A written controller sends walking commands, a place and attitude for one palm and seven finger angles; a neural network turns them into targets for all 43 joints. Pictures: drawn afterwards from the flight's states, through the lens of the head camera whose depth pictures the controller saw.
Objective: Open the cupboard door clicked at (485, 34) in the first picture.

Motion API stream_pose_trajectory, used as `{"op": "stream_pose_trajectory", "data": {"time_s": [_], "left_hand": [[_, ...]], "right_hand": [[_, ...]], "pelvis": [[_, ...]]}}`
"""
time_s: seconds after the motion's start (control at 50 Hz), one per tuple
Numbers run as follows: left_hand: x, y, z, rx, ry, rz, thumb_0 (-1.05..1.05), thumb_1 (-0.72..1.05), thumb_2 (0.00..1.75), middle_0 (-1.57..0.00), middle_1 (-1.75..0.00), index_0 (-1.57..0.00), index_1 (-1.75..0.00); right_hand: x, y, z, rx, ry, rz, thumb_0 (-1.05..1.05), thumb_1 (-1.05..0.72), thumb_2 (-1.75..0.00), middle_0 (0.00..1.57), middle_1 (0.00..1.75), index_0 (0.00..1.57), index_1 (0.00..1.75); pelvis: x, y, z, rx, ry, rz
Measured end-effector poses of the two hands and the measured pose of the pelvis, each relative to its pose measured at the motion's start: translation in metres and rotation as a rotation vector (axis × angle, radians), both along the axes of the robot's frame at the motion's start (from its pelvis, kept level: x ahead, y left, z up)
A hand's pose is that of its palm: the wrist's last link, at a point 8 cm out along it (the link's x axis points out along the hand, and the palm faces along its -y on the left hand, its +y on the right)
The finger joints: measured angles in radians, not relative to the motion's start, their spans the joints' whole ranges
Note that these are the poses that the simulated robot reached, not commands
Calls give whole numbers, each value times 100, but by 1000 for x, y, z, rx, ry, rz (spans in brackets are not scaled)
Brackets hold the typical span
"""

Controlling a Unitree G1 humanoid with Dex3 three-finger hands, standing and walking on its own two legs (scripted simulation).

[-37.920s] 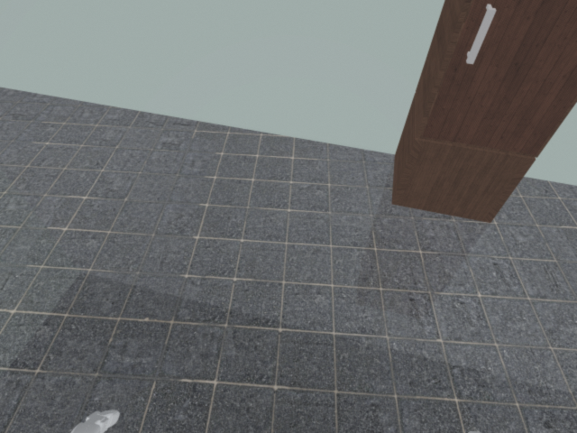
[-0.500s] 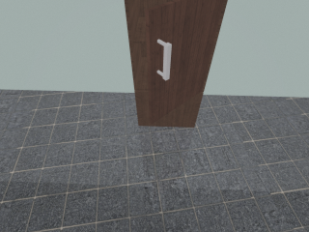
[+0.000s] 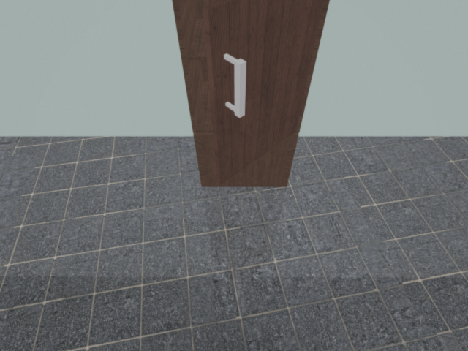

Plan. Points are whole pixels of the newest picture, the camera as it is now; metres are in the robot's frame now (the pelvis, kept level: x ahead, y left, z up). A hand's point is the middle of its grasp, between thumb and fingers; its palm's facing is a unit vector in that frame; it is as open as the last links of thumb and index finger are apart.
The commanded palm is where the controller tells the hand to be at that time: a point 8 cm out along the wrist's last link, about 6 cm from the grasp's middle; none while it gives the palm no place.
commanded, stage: walk to a spot facing it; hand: left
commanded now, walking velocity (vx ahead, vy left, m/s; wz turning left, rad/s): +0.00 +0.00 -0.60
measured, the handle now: (234, 86) +0.71 +0.05 +0.06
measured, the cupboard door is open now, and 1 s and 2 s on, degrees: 42 42 42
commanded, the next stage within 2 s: none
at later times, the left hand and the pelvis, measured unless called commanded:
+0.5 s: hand out of the picture +0.09 +0.16 -0.16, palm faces -0.20 -0.93 -0.31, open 7.4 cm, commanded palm none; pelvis -0.02 -0.04 -0.01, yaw -15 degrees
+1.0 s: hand (178, 333) +0.18 +0.13 -0.18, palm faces -0.46 -0.86 -0.21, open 7.4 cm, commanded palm none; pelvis +0.00 -0.01 +0.00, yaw -32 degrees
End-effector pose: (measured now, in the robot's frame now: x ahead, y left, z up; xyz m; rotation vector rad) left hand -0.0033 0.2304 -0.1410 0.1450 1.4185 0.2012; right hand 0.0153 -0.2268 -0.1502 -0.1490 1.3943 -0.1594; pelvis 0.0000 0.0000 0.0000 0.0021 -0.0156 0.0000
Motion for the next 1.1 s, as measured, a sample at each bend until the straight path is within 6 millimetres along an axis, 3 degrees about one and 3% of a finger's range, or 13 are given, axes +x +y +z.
{"op": "stream_pose_trajectory", "data": {"time_s": [0.12,0.24,0.36,0.42,0.62,0.8,0.88,0.96,1.1], "left_hand": [[14,7,-6,-3,6,-45,1,90,90,-20,-30,-20,-29],[47,12,-5,20,-34,-123,1,91,90,-20,-30,-20,-29],[90,-4,9,61,-137,-213,1,91,90,-20,-30,-20,-29],[101,-15,8,87,-175,-256,1,91,90,-20,-30,-20,-29],[104,-45,14,53,-89,-374,1,90,90,-20,-30,-20,-30],[130,-43,-1,0,-80,-447,1,90,90,-20,-30,-20,-30],[157,-37,-15,-22,-89,-491,1,90,90,-20,-30,-20,-30],[188,-45,-9,-37,-133,-549,1,91,90,-20,-30,-20,-29],[231,-87,4,-37,-181,-704,1,91,90,-20,-30,-19,-29]], "right_hand": [[-5,-5,-1,-23,-25,-64,1,-91,-90,20,30,20,30],[-18,-16,-4,-42,-54,-110,0,-91,-90,20,30,20,30],[-36,-38,-17,-19,-50,-151,1,-91,-90,20,30,20,30],[-37,-55,-24,-12,-57,-194,1,-91,-90,20,30,20,30],[-7,-89,13,-69,-212,-292,1,-91,-90,20,30,20,30],[2,-78,28,-128,-266,-350,1,-91,-90,20,30,20,30],[-16,-64,26,-168,-258,-376,1,-91,-90,20,30,20,30],[-50,-47,30,-161,-168,-402,1,-91,-90,20,30,20,30],[-115,-34,19,-122,-79,-552,1,-91,-90,20,30,21,30]], "pelvis": [[-4,2,-6,0,6,-53],[-12,0,-10,21,12,-122],[-17,-19,-14,20,9,-184],[-21,-31,-20,24,8,-214],[-21,-41,0,55,41,-354],[-11,-23,-2,34,63,-453],[-5,-12,-11,8,65,-481],[-4,-12,-4,-3,53,-530],[-2,-23,-4,-16,52,-638]]}}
